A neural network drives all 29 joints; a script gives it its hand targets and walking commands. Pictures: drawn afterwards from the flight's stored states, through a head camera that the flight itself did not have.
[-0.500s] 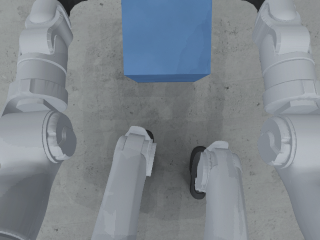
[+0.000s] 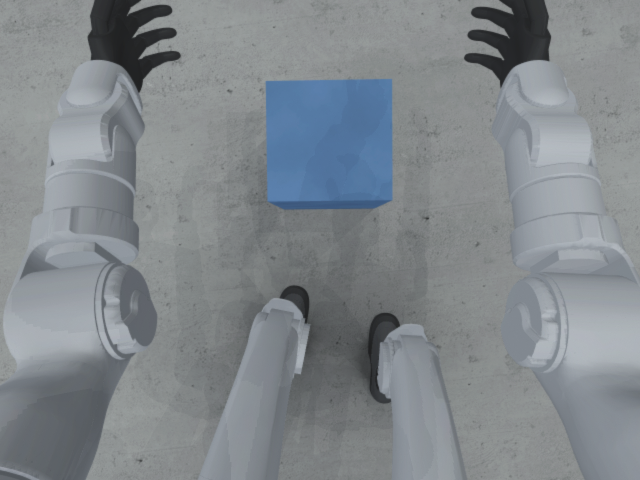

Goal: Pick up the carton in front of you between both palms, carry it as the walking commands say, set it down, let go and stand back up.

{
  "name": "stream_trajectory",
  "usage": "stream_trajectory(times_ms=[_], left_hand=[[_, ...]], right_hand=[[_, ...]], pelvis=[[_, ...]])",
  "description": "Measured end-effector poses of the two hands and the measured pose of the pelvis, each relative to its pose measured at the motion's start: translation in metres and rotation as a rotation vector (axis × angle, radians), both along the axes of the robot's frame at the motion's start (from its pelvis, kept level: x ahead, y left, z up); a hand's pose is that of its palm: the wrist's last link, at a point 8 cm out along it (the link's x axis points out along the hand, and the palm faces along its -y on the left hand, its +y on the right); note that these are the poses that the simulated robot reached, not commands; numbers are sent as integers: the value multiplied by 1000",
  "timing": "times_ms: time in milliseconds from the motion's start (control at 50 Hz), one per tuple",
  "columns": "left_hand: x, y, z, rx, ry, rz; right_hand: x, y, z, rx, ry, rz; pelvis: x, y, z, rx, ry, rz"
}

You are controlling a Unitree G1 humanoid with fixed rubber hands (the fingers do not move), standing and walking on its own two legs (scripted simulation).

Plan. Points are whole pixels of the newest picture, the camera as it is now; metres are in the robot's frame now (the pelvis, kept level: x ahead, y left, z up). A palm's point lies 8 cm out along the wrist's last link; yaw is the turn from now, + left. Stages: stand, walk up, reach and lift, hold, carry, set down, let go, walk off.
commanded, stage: set down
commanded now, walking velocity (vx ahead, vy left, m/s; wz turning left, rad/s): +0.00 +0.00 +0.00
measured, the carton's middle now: (328, 155) +0.52 +0.08 -0.48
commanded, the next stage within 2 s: let go in 0.02 s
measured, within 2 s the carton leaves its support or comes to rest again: neither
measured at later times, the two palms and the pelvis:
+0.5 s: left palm (31, 161) +0.39 +0.28 +0.01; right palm (616, 194) +0.43 -0.15 +0.00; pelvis +0.05 +0.01 +0.11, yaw +1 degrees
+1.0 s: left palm out of the picture +0.24 +0.22 +0.10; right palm out of the picture +0.28 -0.24 +0.10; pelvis +0.09 -0.02 +0.17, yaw +3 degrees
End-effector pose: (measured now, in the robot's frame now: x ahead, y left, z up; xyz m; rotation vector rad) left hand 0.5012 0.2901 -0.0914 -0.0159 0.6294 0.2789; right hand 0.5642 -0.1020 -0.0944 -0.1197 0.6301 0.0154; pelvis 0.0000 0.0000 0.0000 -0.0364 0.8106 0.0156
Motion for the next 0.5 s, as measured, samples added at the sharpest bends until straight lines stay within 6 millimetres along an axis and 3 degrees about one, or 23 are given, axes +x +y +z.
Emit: stream_trajectory(times_ms=[100,180,360,500], left_hand=[[-2,-2,21,12,13,-21],[-13,-5,32,38,48,-66],[-71,-6,64,91,142,-170],[-114,-6,102,88,154,-187]], right_hand=[[-5,-2,22,-17,11,0],[-21,-8,34,-56,31,-10],[-92,-29,65,-106,89,-42],[-131,-45,99,-103,97,-26]], pelvis=[[5,1,25,-1,-15,1],[12,3,45,-3,-34,2],[35,10,90,-1,-134,3],[51,13,115,11,-238,8]])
